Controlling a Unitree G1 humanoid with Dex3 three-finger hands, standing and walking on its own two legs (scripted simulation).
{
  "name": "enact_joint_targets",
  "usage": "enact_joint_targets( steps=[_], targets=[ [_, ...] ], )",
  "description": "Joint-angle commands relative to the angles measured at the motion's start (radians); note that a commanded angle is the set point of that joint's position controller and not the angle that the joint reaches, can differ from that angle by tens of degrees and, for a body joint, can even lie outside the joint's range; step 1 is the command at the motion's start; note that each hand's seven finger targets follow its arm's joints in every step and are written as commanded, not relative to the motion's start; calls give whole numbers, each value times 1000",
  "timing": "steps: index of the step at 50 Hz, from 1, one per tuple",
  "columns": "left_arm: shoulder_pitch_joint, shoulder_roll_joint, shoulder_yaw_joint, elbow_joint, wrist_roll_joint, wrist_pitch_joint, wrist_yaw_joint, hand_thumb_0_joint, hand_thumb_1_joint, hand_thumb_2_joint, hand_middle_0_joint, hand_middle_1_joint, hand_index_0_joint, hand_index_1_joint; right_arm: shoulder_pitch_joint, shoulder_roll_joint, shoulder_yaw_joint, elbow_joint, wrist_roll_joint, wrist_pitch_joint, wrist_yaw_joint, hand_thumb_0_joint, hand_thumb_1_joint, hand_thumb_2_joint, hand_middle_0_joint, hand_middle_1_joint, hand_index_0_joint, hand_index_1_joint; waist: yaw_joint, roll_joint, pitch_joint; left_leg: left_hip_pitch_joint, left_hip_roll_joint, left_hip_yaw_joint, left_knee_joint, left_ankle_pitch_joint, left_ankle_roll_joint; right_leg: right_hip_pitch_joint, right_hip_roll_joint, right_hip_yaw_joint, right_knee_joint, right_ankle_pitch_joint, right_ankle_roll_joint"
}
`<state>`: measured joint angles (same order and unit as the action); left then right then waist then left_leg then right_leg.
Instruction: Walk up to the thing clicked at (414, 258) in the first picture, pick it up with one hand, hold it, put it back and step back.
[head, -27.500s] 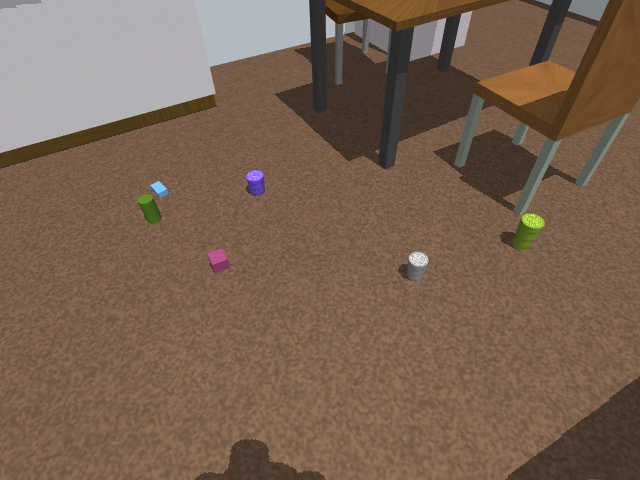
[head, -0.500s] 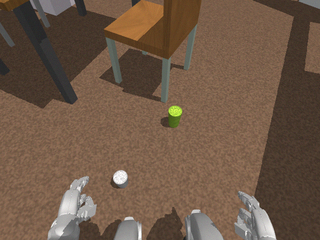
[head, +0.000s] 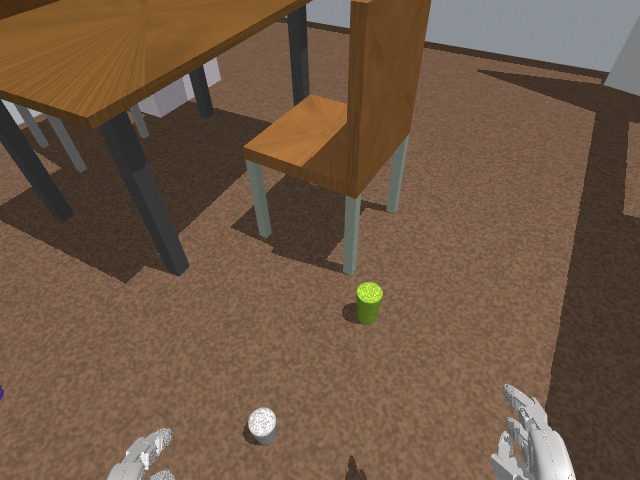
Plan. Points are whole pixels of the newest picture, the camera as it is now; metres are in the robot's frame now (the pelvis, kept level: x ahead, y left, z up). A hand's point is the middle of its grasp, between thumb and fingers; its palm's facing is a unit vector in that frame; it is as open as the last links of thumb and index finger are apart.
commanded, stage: home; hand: left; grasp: from above
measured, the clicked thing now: (264, 428) +0.44 +0.17 -0.66
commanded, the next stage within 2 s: stand in 1.84 s
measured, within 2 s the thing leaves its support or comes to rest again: neither
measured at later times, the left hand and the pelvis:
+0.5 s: hand out of the picture +0.16 +0.18 -0.05, palm faces +0.05 -0.98 -0.21, open 7.4 cm; pelvis +0.00 +0.00 +0.00, yaw +0 degrees
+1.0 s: hand out of the picture +0.16 +0.18 -0.05, palm faces +0.05 -0.98 -0.21, open 7.4 cm; pelvis +0.00 +0.00 +0.00, yaw +0 degrees
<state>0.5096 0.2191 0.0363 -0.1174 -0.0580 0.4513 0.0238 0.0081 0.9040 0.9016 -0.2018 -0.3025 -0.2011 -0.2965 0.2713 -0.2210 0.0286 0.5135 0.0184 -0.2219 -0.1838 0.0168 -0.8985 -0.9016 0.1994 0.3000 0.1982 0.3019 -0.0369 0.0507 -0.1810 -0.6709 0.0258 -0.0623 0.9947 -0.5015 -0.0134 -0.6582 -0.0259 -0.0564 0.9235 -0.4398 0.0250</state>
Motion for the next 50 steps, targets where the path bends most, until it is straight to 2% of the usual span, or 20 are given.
enact_joint_targets(
  steps=[1,3,7,8,9,18,21,28,29,32,33,34,36,37,38,43,50],
  targets=[
    [-54,110,57,-185,14,-51,0,0,900,899,-199,-299,-200,-299,-47,-121,-51,-143,-10,-67,-8,0,-901,-900,200,300,200,300,-6,8,-35,71,-30,18,-173,219,23,60,43,-25,-139,157,-28],
    [-65,113,55,-194,14,-53,-1,0,900,899,-199,-299,-200,-299,-50,-124,-51,-141,-11,-71,-6,0,-900,-900,200,300,200,300,-12,1,-54,78,-32,17,-172,227,24,73,43,-21,-142,167,-26],
    [-43,113,60,-190,15,-54,4,0,900,899,-199,-299,-200,-299,-57,-120,-47,-143,-11,-72,-6,0,-901,-900,200,300,200,300,3,9,-50,71,-34,19,-171,222,24,85,41,-20,-142,166,-26],
    [-39,114,64,-197,17,-55,7,0,900,899,-199,-299,-200,-299,-55,-116,-48,-143,-11,-72,-7,0,-901,-900,200,300,200,300,2,2,-76,79,-36,24,-161,237,26,96,40,-16,-141,185,-25],
    [-45,109,53,-190,15,-55,4,0,900,899,-199,-299,-200,-299,-52,-120,-47,-137,-11,-72,-6,0,-901,-900,200,300,200,300,-4,1,-64,77,-36,23,-161,245,25,95,40,-16,-140,192,-25],
    [-34,104,53,-187,10,-61,7,0,900,899,-199,-299,-200,-299,-49,-124,-51,-128,-12,-75,-10,0,-901,-899,200,300,200,300,0,-15,-81,83,-28,15,-156,286,21,97,42,-19,-125,217,-28],
    [-37,106,58,-171,10,-57,8,0,900,899,-199,-300,-200,-300,-53,-124,-49,-131,-11,-75,-11,0,-901,-899,200,300,200,300,-1,-34,-49,66,-29,19,-160,236,28,86,42,-19,-140,184,-23],
    [-32,113,58,-181,12,-49,4,0,900,899,-199,-299,-200,-299,-55,-123,-51,-127,-10,-79,-12,0,-901,-899,200,300,200,300,10,-9,-38,61,-27,19,-174,202,24,77,42,-20,-144,145,-24],
    [-36,110,56,-184,14,-49,4,0,900,899,-199,-300,-200,-299,-54,-126,-52,-131,-10,-80,-11,0,-901,-899,200,300,200,300,1,-8,-39,60,-25,17,-175,194,24,74,43,-20,-142,140,-25],
    [-45,107,49,-193,15,-51,3,0,900,899,-199,-300,-200,-299,-50,-122,-52,-127,-9,-81,-11,0,-901,-899,200,300,200,300,5,1,-44,62,-26,17,-174,200,22,74,43,-17,-138,142,-26],
    [-44,112,56,-200,14,-50,4,0,900,899,-199,-299,-200,-299,-51,-122,-53,-131,-9,-80,-11,0,-901,-899,200,300,200,300,2,8,-54,67,-24,16,-173,207,21,75,43,-18,-135,147,-28],
    [-39,105,46,-182,14,-47,3,0,900,899,-199,-299,-200,-299,-49,-124,-52,-126,-9,-80,-11,0,-901,-899,200,300,200,300,-2,-1,-42,67,-24,15,-173,208,22,70,44,-18,-135,148,-26],
    [-62,123,60,-212,12,-52,6,0,900,900,-199,-300,-200,-300,-51,-126,-53,-127,-8,-80,-10,0,-901,-899,200,299,200,299,3,0,-36,59,-25,16,-175,181,24,69,42,-16,-141,129,-25],
    [-41,102,44,-173,13,-48,3,0,900,899,-199,-300,-200,-299,-57,-120,-49,-132,-9,-81,-11,0,-901,-899,200,300,200,300,-1,-13,-24,48,-28,20,-172,167,27,65,42,-16,-149,119,-23],
    [-62,108,50,-197,10,-51,2,0,900,900,-199,-300,-200,-300,-53,-121,-49,-131,-9,-83,-11,0,-901,-899,200,299,200,299,-4,-11,-24,49,-28,20,-174,146,28,65,42,-14,-152,105,-21],
    [-38,107,54,-199,9,-51,1,0,900,899,-199,-299,-200,-299,-50,-120,-52,-131,-10,-88,-14,0,-901,-900,200,300,200,300,-2,-21,-64,56,-30,25,-155,195,27,82,39,-13,-142,146,-22],
    [-42,109,50,-192,16,-49,5,0,900,899,-199,-299,-200,-299,-50,-118,-50,-125,-9,-88,-17,0,-901,-899,200,300,200,300,-1,-1,-47,59,-27,21,-161,204,25,74,40,-13,-135,151,-25]
  ],
)
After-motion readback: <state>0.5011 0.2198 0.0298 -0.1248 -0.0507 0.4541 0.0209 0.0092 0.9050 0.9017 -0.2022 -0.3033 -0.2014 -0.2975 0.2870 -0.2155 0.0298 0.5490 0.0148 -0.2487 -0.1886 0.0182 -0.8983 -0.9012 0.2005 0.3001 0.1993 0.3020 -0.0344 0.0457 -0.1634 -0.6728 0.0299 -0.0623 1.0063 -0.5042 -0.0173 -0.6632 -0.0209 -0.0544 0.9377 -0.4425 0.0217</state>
